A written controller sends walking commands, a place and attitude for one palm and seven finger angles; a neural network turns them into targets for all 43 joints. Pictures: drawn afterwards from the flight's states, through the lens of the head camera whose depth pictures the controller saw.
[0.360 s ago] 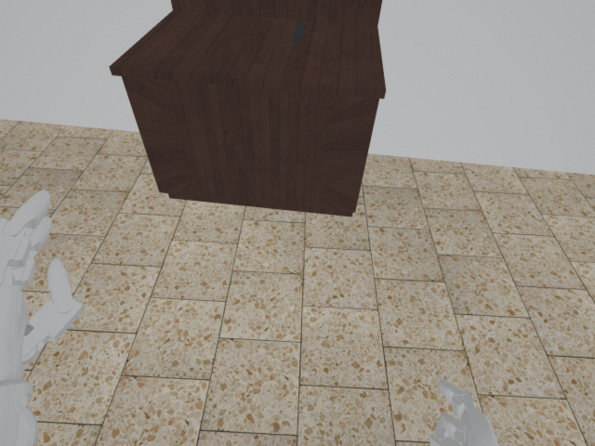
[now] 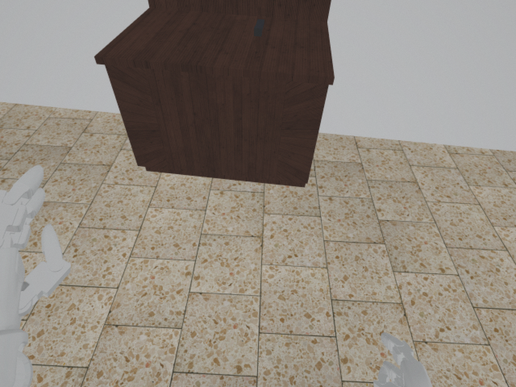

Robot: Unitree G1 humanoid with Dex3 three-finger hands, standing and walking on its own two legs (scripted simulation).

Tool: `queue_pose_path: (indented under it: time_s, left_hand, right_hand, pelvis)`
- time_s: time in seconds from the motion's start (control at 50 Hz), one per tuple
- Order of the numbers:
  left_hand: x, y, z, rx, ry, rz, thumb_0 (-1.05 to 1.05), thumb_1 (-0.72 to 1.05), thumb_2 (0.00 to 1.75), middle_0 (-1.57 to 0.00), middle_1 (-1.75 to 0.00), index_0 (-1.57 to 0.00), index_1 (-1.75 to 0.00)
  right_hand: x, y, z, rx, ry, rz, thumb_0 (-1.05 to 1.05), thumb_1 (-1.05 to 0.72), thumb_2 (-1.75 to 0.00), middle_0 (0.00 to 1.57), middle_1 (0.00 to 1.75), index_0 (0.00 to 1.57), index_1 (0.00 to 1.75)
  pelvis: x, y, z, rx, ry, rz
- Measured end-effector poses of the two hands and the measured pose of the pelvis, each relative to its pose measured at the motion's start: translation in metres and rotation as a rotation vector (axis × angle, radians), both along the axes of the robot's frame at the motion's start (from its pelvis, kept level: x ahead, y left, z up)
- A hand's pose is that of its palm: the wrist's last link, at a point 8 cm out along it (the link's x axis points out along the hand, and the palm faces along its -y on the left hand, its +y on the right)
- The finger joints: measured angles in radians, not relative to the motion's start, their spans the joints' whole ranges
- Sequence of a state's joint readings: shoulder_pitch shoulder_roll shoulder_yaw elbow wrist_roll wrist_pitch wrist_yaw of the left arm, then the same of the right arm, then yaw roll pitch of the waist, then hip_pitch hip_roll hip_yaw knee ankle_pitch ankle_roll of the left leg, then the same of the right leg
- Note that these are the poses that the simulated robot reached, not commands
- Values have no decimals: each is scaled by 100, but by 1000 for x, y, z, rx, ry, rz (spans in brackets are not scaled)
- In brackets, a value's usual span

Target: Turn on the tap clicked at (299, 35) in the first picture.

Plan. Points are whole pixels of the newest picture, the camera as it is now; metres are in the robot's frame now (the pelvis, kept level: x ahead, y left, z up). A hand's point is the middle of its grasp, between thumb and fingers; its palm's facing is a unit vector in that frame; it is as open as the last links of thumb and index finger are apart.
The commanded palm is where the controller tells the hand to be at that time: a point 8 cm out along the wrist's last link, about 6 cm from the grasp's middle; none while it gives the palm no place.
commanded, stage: look at it before walking up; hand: left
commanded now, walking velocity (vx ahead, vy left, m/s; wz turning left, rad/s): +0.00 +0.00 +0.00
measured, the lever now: (258, 31) +1.29 +0.08 +0.04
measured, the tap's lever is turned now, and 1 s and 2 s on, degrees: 0 0 0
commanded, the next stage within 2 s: walk to a spot facing it in 0.04 s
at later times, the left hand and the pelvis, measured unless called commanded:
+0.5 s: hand (69, 252) +0.23 +0.24 +0.16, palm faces +0.47 -0.79 -0.39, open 7.4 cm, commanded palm +0.18 +0.28 +0.18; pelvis +0.03 -0.01 -0.01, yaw +3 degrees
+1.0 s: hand (94, 160) +0.36 +0.26 +0.19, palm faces +0.47 -0.77 -0.42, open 7.4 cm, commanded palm +0.30 +0.30 +0.18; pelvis +0.17 +0.00 +0.00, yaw +5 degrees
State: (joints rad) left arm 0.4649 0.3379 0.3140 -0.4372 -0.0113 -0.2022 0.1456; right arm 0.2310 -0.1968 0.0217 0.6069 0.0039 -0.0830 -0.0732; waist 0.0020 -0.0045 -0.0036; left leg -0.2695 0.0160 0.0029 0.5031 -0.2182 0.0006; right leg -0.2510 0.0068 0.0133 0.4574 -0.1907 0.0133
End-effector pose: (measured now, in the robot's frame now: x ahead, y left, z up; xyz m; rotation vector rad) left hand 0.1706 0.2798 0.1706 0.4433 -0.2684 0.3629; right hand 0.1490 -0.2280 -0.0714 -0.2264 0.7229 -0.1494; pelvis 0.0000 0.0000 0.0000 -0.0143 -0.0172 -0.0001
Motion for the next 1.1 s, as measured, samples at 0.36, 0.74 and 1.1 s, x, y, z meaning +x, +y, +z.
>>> queue_pose_path:
  time_s: [0.36, 0.74, 1.1]
  left_hand:
    - [0, 4, 1, 11, -10, 37, 1, 89, 89, -21, -30, -21, -30]
    - [58, 28, -5, 46, -53, 117, 1, 88, 89, -21, -30, -21, -30]
    - [177, 4, 19, 143, 17, 129, 1, 89, 89, -21, -30, -21, -30]
  right_hand:
    - [-3, -1, -10, -10, 30, -11, 1, -90, -89, 20, 30, 20, 30]
    - [99, 4, -23, -79, 109, 88, 1, -91, -89, 20, 30, 20, 30]
    - [224, 34, -34, 124, 67, 122, 1, -90, -89, 20, 30, 20, 30]
  pelvis:
    - [8, 1, -4, -6, 13, 30]
    - [90, 10, -17, 29, 12, 119]
    - [212, -16, -10, 3, 22, 119]
